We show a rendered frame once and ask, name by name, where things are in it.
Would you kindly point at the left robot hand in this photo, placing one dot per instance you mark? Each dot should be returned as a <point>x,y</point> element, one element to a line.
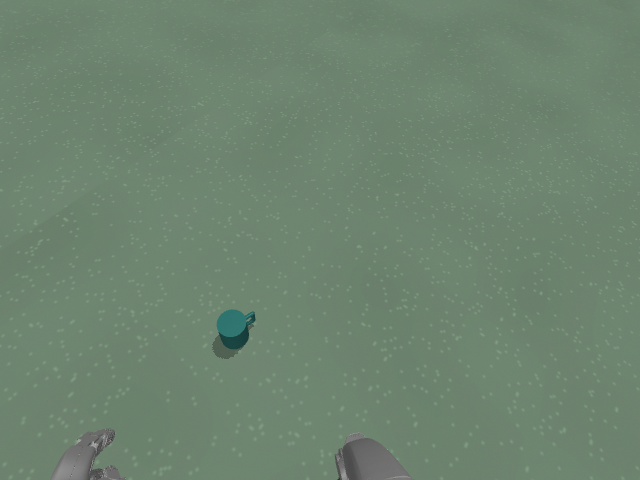
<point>77,462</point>

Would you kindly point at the mug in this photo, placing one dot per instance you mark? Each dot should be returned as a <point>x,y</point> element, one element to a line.
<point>233,328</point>

